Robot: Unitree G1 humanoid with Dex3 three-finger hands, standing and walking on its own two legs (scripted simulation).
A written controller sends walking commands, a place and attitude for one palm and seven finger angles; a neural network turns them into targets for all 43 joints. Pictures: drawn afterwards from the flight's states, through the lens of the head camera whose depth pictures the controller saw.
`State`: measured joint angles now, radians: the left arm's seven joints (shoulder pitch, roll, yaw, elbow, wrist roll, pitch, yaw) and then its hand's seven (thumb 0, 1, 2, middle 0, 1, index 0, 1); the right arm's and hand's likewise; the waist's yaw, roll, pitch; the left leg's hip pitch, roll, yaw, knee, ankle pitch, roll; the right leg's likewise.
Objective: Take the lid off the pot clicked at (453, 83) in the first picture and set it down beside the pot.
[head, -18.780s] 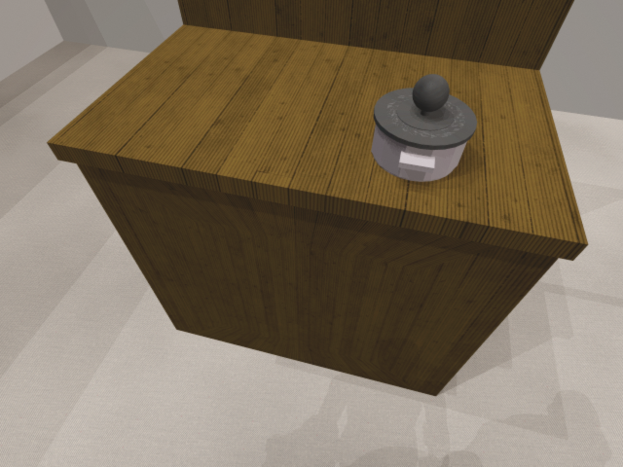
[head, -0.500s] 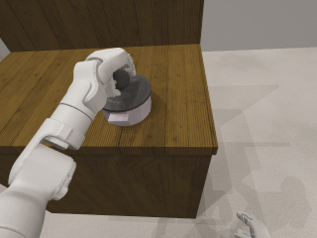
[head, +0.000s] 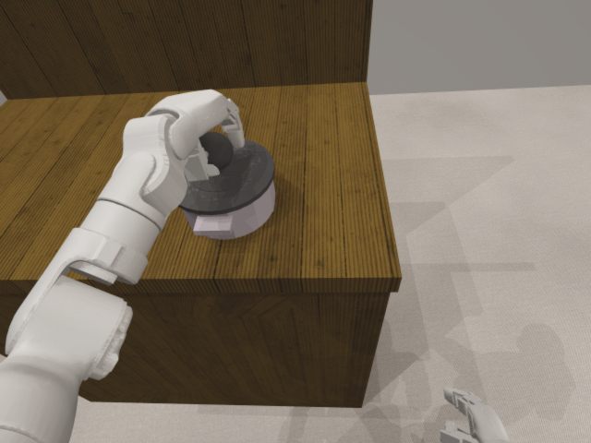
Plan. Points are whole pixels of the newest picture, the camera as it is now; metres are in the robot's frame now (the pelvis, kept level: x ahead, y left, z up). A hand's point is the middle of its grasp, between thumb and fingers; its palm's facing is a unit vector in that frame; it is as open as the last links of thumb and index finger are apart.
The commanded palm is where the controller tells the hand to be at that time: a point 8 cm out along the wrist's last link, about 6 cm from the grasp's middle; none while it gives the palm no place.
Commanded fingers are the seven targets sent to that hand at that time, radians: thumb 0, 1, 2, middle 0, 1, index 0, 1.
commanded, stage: close the fingers and squeeze the knob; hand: left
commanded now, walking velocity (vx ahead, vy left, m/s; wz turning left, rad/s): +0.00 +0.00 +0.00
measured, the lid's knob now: (214, 151) +0.47 +0.13 +0.16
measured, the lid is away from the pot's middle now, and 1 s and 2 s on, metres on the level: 0.01 0.01 0.01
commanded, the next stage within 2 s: lift the lid straight up in 0.64 s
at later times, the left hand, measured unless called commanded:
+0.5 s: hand (205, 155) +0.44 +0.13 +0.18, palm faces -0.27 -0.09 -0.96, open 8.3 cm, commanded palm +0.42 +0.14 +0.25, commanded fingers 0.00 0.43 1.10 -0.78 -0.91 -0.78 -0.93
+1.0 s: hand (202, 152) +0.44 +0.13 +0.19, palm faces -0.29 -0.10 -0.95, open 8.3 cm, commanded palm +0.42 +0.15 +0.27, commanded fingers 0.00 0.50 1.14 -0.83 -0.94 -0.85 -0.96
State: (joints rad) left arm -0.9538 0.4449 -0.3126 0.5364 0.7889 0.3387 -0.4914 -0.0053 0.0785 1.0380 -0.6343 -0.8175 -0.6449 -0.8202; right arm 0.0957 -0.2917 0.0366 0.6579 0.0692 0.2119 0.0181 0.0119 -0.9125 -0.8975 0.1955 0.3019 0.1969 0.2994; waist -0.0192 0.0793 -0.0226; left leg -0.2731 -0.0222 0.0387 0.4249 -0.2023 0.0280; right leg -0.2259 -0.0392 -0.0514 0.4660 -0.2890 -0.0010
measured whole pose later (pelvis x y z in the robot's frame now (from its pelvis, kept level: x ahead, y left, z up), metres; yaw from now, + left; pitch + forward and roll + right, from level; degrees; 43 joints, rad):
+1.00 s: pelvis +0.00 +0.00 +0.00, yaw +0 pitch +3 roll +1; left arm -0.99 0.46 -0.33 0.55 0.78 0.35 -0.51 0.00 0.10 0.95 -0.64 -0.83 -0.65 -0.85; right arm 0.11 -0.29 0.03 0.67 0.07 0.21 0.01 0.01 -0.91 -0.90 0.20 0.30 0.20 0.30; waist -0.03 0.08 -0.01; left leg -0.27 -0.03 0.04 0.42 -0.20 0.03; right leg -0.22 -0.04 -0.05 0.46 -0.28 0.00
